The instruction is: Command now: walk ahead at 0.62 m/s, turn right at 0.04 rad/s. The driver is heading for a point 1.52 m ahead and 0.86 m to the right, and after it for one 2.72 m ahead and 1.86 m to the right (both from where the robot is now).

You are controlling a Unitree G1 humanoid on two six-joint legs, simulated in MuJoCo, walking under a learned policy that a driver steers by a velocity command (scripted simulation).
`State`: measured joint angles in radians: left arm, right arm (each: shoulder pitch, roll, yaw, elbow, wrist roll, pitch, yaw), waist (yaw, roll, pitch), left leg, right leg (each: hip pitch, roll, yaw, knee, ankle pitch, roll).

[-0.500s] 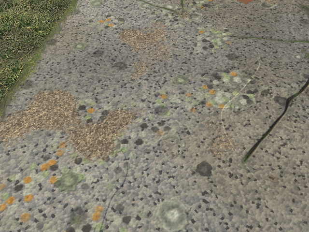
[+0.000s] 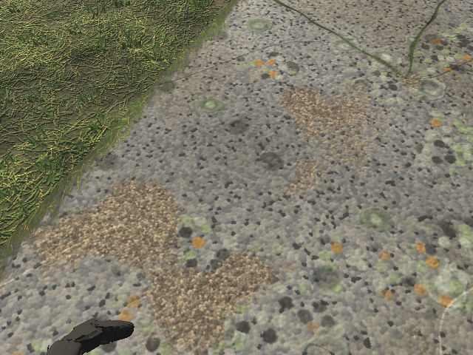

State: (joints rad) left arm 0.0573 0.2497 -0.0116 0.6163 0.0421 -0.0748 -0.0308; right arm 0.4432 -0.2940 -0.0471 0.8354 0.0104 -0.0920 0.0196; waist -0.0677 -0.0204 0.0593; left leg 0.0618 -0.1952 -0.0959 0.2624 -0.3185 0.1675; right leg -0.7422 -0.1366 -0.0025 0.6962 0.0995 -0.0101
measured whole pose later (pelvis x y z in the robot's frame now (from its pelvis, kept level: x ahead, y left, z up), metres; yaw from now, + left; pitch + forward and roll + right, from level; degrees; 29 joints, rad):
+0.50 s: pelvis +0.28 -0.06 +0.01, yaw -21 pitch +3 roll +2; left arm 0.25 0.33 0.07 0.64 -0.03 0.03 0.05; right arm 0.03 -0.29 -0.02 0.61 -0.01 -0.03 -0.04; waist 0.05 0.02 0.05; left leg -0.67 -0.05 -0.25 0.84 -0.18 -0.09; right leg -0.33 0.23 0.27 0.46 -0.12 -0.10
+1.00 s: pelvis +0.40 -0.03 +0.01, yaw -49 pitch +1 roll +1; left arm 0.24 0.34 0.09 0.58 -0.03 0.07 0.02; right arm 0.11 -0.24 -0.05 0.66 -0.03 0.01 -0.05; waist 0.01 -0.04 0.08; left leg -0.27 0.01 0.10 0.40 -0.16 0.03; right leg -0.60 -0.08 0.04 1.13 -0.34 0.12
